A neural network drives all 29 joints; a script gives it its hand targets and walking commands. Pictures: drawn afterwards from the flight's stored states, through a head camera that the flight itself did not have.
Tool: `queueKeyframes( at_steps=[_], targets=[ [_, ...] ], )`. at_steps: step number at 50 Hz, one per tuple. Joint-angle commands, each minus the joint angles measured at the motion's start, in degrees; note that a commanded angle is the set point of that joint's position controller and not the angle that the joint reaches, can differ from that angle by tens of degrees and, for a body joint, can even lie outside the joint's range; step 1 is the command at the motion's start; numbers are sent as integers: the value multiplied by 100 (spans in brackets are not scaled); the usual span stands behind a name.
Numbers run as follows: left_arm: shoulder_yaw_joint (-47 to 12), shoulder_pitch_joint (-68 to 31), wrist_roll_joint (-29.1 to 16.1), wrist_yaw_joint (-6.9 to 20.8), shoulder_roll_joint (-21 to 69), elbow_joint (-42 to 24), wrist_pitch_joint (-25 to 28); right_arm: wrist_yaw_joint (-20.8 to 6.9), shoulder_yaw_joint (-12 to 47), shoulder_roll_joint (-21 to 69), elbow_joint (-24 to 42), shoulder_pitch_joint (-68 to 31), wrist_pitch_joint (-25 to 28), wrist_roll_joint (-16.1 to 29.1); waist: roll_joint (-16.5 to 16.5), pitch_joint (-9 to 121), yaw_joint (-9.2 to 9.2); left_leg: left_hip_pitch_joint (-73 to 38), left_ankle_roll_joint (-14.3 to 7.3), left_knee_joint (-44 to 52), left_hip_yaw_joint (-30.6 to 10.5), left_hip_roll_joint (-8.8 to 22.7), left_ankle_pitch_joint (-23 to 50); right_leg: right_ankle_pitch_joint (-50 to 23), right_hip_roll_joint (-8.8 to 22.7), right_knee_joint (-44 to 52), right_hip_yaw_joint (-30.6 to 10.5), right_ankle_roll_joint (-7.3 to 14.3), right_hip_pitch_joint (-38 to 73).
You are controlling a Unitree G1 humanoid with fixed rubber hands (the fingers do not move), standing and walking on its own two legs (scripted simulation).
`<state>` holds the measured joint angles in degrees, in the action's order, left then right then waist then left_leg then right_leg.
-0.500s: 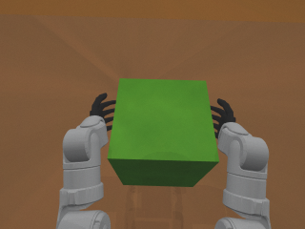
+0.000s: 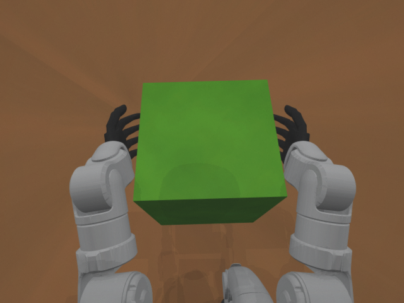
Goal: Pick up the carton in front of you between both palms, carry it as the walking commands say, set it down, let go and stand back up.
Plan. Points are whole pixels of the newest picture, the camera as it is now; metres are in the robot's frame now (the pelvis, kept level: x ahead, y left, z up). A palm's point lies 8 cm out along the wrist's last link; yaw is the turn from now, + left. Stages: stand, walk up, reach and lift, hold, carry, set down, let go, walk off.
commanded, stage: carry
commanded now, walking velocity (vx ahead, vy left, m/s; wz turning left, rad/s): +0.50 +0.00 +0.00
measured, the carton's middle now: (206, 163) +0.36 -0.03 +0.06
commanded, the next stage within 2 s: none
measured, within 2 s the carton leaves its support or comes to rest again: neither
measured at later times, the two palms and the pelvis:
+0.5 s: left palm (117, 34) +0.63 +0.14 +0.19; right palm (251, 32) +0.64 -0.16 +0.18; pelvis +0.29 -0.03 +0.03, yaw +1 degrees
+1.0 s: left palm out of the picture +0.93 +0.14 +0.22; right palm out of the picture +0.93 -0.16 +0.22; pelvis +0.60 -0.02 +0.05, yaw +1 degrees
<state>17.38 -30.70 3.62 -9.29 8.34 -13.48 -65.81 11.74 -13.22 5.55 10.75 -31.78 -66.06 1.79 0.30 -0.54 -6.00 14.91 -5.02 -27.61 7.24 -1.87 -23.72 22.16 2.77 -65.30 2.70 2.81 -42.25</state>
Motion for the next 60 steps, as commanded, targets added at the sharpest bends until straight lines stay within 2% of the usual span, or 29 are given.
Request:
queueKeyframes(
  at_steps=[1,4,7,8,9,10,12,13,15,17,21,26,29,30,31,32,33,35,37,40,47,50,51,52,53,54,56,58,60],
  targets=[
    [-3443,-3070,-909,-37,3414,-138,-31,-485,3800,4188,627,-3570,24,1554,492,2278,180,-1960,-903,871,-1568,1534,2210,-283,38,1237,148,-40,-168],
    [-3550,-3073,-1069,0,3389,-30,-178,-421,3525,3953,334,-3234,-129,1247,802,2081,237,-1910,-664,718,-1039,1389,3094,-457,-281,2246,697,-8,445],
    [-3568,-3168,-1189,54,3462,283,-262,-379,3246,3783,68,-2987,-243,927,808,2634,845,-1228,-115,-1134,-86,1101,5290,-750,-915,3289,1343,219,3003],
    [-3528,-3053,-1216,78,3508,410,-272,-363,3165,3711,89,-3120,-263,838,322,3120,1206,-280,125,-2343,76,901,4139,-323,-381,3366,401,315,4495],
    [-3519,-3106,-1251,78,3457,488,-272,-350,3066,3773,95,-3110,-298,751,-1159,3292,1058,1434,338,-3864,-63,161,1935,590,1318,4262,-3019,1037,5279],
    [-3672,-3341,-1380,114,3714,435,-272,-343,3016,3791,107,-3300,-313,660,-1586,2986,1130,2664,300,-4952,-641,-333,-437,-366,1602,4827,-4402,1530,5531],
    [-4000,-3896,-1799,252,4218,139,-243,-335,2918,4040,37,-3313,-250,525,-233,2768,1083,3045,56,-5719,-1003,194,-243,-1615,1536,4180,-3200,1479,5116],
    [-4150,-4264,-2021,328,4499,-29,-187,-337,2858,4156,36,-3358,-198,439,37,2636,1008,3057,43,-5430,-981,350,-41,-1681,1400,4176,-2697,1251,4813],
    [-4349,-4622,-2283,436,4781,-155,-71,-324,2857,4301,24,-3380,-95,298,-214,2631,903,2884,54,-4924,-914,477,216,-1191,1225,4363,-2139,960,4535],
    [-4382,-4521,-2344,468,4739,-189,3,-301,2974,4279,138,-3376,-20,273,-442,2621,907,3022,116,-4680,-742,477,270,-1246,1212,4465,-1892,1009,4557],
    [-4147,-3966,-2137,350,4181,-165,-34,-216,3124,3937,398,-3286,-44,367,-514,2430,988,3351,306,-3518,-461,608,464,-1777,1150,4609,-1309,1121,4788],
    [-3744,-3357,-1703,199,3645,195,-245,-237,3202,3742,266,-3183,-249,574,-904,2034,1014,2456,230,-1624,206,281,599,-2810,917,4494,-497,830,4590],
    [-3582,-3248,-1511,152,3541,357,-325,-254,3156,3760,14,-3151,-311,646,-871,2517,387,23,14,-528,863,-380,848,-4907,685,2847,376,354,3929],
    [-3538,-3313,-1400,143,3510,356,-337,-257,3095,3761,-107,-3003,-309,660,-400,3106,-26,-1693,-154,-464,80,65,683,-4023,530,1674,539,69,2997],
    [-3446,-3297,-1354,150,3579,364,-370,-256,3031,3661,-116,-3016,-285,643,1280,3457,-27,-2644,-966,367,-3374,1763,-240,-1989,-231,-70,522,-256,1332],
    [-3413,-3494,-1324,148,3640,326,-346,-292,3152,3907,-93,-3181,-270,716,1809,3163,10,-3030,-1433,998,-4898,2116,1028,599,-867,-1268,-70,-212,-6],
    [-3395,-3577,-1259,129,3830,333,-312,-349,3309,4138,100,-3449,-266,901,1159,3044,97,-3023,-1517,496,-4296,2182,1729,617,-478,-2050,-469,-41,-488],
    [-3293,-3561,-1140,128,4018,263,-228,-498,3726,4673,431,-4035,-151,1326,26,2760,134,-2279,-1084,227,-3216,1926,2304,323,-115,-1814,-507,41,-534],
    [-3330,-3509,-1018,121,4147,218,-111,-597,3967,4913,684,-4355,-8,1617,231,2810,328,-1950,-790,443,-2592,1742,1666,25,12,-1178,-427,45,-256],
    [-3513,-3422,-955,68,4034,27,-16,-607,3952,4732,733,-4087,73,1627,547,2716,300,-1931,-878,628,-2153,1686,1600,-58,31,-549,-154,-12,-432],
    [-3673,-3229,-1205,20,3495,-37,-214,-395,3427,3845,374,-3201,-158,1080,899,2198,325,-1596,-555,757,-942,1411,2609,-587,-182,2313,616,-84,632],
    [-3574,-3254,-1297,56,3428,310,-310,-317,3155,3608,119,-2994,-284,805,729,2544,867,-1017,-82,-881,-148,1146,4295,-778,-798,3309,1325,109,2870],
    [-3493,-3121,-1305,63,3422,504,-323,-290,3057,3511,94,-3079,-315,729,205,3031,1146,-180,168,-2110,78,933,3603,-390,-321,3286,445,256,4318],
    [-3422,-3098,-1298,40,3297,616,-324,-261,2931,3511,87,-3107,-358,667,-1293,3221,1060,1362,398,-3632,11,251,1804,520,1310,4191,-2801,893,5036],
    [-3489,-3255,-1352,55,3456,619,-333,-244,2875,3537,49,-3275,-383,583,-1818,2888,1143,2738,374,-4655,-498,-319,-508,-303,1631,4794,-4262,1365,5451],
    [-3572,-3474,-1469,111,3639,507,-347,-234,2869,3709,-76,-3309,-375,516,-1181,2797,1063,3164,159,-5454,-907,44,-535,-1004,1720,4387,-3824,1493,5443],
    [-3923,-4099,-1903,251,4229,98,-257,-256,2801,4030,-70,-3334,-303,451,-120,2652,1041,3203,67,-5391,-947,383,-128,-1653,1463,4095,-2727,1227,4830],
    [-4105,-4562,-2151,360,4584,-50,-141,-271,2842,4281,-54,-3511,-196,361,-354,2647,914,3035,68,-4945,-889,510,155,-1090,1294,4312,-2164,938,4532],
    [-4177,-4531,-2227,402,4618,-116,-55,-273,2991,4338,75,-3574,-105,375,-548,2618,906,3151,128,-4738,-734,515,270,-1025,1265,4448,-1890,978,4509]
  ],
)
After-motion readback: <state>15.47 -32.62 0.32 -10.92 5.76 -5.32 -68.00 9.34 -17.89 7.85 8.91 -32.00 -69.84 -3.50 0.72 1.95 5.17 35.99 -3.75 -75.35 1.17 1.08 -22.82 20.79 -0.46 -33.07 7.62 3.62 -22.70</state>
